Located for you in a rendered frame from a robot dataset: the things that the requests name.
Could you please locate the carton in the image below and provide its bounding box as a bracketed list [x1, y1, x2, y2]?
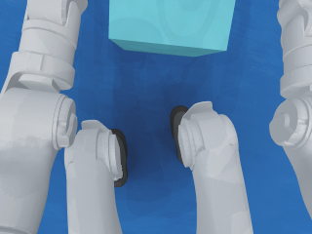
[108, 0, 236, 58]

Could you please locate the right robot foot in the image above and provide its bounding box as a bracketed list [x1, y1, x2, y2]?
[170, 105, 189, 164]

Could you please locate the left robot upper arm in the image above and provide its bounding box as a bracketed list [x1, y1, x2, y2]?
[0, 87, 78, 234]

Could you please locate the left robot foot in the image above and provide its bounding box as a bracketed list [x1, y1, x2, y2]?
[110, 129, 128, 187]

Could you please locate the left robot forearm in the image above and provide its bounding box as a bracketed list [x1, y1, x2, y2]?
[0, 0, 88, 100]

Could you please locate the robot foot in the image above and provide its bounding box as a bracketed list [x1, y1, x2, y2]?
[110, 129, 128, 187]
[170, 105, 189, 164]

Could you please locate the right robot upper arm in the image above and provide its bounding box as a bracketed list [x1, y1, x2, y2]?
[269, 96, 312, 219]

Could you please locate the right robot forearm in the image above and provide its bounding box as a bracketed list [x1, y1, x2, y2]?
[277, 0, 312, 99]

